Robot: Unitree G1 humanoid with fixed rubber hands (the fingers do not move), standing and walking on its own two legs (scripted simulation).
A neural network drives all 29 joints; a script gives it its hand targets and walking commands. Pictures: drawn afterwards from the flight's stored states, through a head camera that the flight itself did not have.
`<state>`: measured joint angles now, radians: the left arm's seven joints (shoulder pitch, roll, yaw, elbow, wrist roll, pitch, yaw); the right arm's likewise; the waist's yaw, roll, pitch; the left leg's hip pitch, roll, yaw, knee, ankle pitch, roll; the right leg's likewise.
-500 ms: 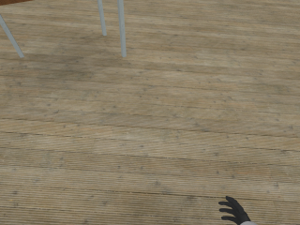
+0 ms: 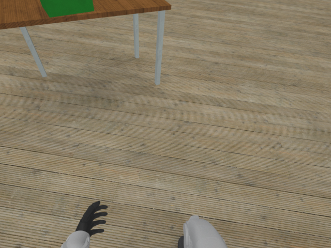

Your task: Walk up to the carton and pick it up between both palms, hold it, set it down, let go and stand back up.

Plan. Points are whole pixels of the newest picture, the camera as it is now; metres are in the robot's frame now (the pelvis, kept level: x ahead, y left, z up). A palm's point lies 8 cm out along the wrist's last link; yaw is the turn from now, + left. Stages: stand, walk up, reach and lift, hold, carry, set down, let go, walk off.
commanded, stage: walk up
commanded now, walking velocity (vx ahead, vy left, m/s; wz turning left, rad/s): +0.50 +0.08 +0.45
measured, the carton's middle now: out of the picture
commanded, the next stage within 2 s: none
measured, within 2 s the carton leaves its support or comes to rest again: neither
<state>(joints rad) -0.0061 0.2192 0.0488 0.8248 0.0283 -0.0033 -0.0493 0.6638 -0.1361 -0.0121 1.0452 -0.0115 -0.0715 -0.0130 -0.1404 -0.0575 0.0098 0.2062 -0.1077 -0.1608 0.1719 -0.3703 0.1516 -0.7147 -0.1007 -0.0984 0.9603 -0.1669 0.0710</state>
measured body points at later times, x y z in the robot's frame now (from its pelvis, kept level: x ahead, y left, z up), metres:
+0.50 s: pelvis +0.30 +0.05 +0.01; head +0.32 +0.04 +0.46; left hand +0.17 +0.28 -0.12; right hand +0.51 -0.14 -0.11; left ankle +0.43 +0.26 -0.66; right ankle +0.23 -0.09 -0.73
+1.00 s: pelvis +0.57 +0.17 +0.01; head +0.58 +0.18 +0.46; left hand +0.71 +0.43 -0.10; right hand +0.50 -0.09 -0.13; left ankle +0.46 +0.26 -0.73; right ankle +0.71 +0.07 -0.68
